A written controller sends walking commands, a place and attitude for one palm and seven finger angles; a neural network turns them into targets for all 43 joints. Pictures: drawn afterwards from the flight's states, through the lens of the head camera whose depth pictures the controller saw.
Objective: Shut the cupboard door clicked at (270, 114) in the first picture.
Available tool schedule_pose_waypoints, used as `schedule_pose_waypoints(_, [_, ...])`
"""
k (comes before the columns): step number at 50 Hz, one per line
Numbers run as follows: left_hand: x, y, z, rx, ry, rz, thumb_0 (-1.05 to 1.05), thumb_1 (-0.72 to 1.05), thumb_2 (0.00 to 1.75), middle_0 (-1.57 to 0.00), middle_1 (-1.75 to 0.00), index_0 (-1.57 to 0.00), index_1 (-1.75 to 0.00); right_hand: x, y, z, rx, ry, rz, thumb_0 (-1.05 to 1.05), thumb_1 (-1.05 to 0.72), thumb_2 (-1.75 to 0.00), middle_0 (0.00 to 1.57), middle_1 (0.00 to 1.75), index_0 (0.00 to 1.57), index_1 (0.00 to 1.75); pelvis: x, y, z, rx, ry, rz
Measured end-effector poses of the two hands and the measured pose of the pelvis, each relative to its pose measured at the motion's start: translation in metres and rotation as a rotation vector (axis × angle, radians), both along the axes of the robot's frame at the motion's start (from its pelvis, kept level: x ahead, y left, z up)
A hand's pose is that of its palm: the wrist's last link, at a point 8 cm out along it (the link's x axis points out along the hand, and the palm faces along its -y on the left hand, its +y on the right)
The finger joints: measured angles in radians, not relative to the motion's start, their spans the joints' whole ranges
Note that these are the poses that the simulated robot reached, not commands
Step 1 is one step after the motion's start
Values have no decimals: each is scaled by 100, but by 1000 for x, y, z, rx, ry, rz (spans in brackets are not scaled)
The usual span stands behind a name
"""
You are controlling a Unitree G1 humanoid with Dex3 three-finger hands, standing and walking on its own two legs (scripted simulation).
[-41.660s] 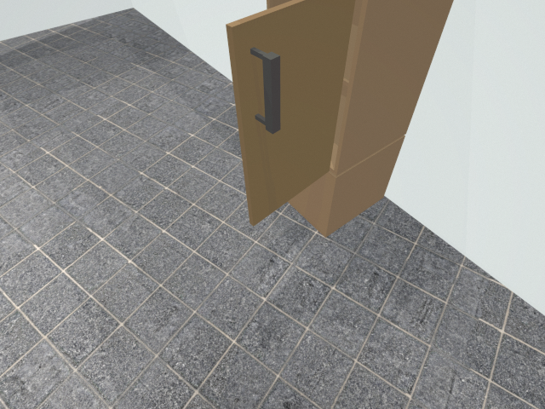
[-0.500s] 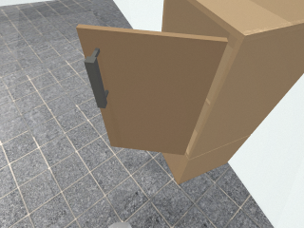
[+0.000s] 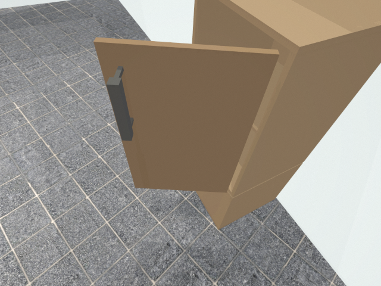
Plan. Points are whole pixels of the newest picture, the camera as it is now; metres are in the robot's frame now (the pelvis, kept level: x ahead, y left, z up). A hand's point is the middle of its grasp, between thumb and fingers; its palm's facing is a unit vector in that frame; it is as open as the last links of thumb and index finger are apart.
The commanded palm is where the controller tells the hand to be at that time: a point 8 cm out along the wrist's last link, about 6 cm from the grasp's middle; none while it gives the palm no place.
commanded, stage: look again from close up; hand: left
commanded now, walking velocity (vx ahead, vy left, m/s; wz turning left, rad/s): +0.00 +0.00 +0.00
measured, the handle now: (123, 105) +0.47 +0.17 +0.11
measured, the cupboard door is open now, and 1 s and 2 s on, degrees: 60 60 60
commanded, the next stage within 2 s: come to a stop and stand still in 0.58 s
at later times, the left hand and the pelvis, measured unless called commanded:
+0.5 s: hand out of the picture -0.02 +0.15 -0.18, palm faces +0.01 -0.98 -0.20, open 7.3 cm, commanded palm none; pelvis -0.02 -0.02 -0.01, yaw -1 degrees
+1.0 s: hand out of the picture -0.05 +0.18 -0.19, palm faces +0.00 -0.98 -0.18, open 7.3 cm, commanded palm none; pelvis -0.05 +0.01 -0.01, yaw -1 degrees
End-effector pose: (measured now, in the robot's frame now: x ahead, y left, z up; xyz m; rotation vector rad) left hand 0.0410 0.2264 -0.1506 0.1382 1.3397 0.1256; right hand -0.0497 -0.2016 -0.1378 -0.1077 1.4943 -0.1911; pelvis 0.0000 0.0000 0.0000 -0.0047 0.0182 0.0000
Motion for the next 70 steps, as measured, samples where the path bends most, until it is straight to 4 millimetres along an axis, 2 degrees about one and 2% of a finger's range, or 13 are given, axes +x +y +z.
schedule_pose_waypoints(4, [11,-11,1,41,-55,-50,1,93,90,-20,-30,-20,-30,-10,-9,-16,36,11,-33,0,-91,-90,20,30,20,30,-5,-10,-8,-2,-4,-29])
schedule_pose_waypoints(12, [4,-21,5,58,-104,-65,1,94,90,-20,-30,-20,-30,20,-29,-22,25,-145,-21,0,-91,-90,20,29,20,30,-9,-20,-10,2,-48,-24])
schedule_pose_waypoints(18, [-20,-22,7,55,-98,-36,1,94,90,-20,-30,-20,-30,38,-42,-18,9,-196,25,1,-92,-90,20,29,19,30,-15,-22,-8,5,-58,-20])
schedule_pose_waypoints(24, [-56,-26,3,30,-27,-7,1,92,90,-20,-30,-20,-30,41,-46,-11,-5,-202,53,1,-92,-90,20,29,19,30,-19,-23,-6,6,-59,-16])
schedule_pose_waypoints(30, [-87,-31,-1,1,44,15,1,92,90,-20,-30,-20,-30,34,-43,-7,-10,-174,66,0,-91,-90,20,29,19,30,-23,-21,-4,3,-59,-15])
schedule_pose_waypoints(36, [-104,-32,-3,-17,83,24,1,91,90,-20,-30,-20,-30,24,-36,-6,-8,-145,64,0,-91,-90,20,29,20,30,-26,-16,-3,1,-58,-14])
schedule_pose_waypoints(43, [-111,-19,-6,-7,83,-4,1,91,90,-20,-30,-20,-30,17,-25,-10,-21,-180,51,1,-92,-90,20,29,20,30,-39,-1,-8,-14,-64,-19])
schedule_pose_waypoints(51, [-97,5,-6,15,1,-5,1,91,90,-20,-30,-20,-30,4,-8,-12,-7,-194,45,1,-92,-90,20,29,20,30,-48,12,-9,-4,-69,-15])
schedule_pose_waypoints(56, [-97,14,-4,26,-18,-3,1,91,90,-20,-30,-20,-30,-3,-3,-12,-2,-185,49,1,-92,-90,20,29,20,30,-54,16,-9,0,-59,-12])
schedule_pose_waypoints(62, [-110,15,-3,21,8,9,1,91,90,-20,-30,-20,-30,-6,-3,-10,-4,-175,53,1,-91,-90,20,29,20,30,-57,17,-8,1,-51,-10])
schedule_pose_waypoints(70, [-127,3,-6,-11,64,20,1,91,90,-20,-30,-20,-30,-5,-7,-6,-13,-159,55,0,-91,-90,20,29,20,30,-55,14,-7,-1,-43,-10])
